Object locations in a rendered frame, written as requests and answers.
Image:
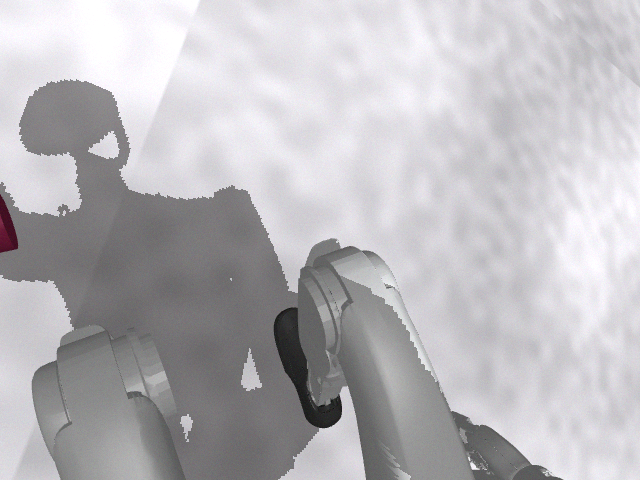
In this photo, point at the right robot hand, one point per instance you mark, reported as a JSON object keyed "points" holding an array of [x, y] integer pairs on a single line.
{"points": [[496, 458]]}

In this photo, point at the bottle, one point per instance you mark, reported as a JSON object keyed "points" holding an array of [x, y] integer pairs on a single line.
{"points": [[8, 237]]}

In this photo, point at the right robot foot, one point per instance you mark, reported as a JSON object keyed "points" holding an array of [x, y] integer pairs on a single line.
{"points": [[295, 365]]}

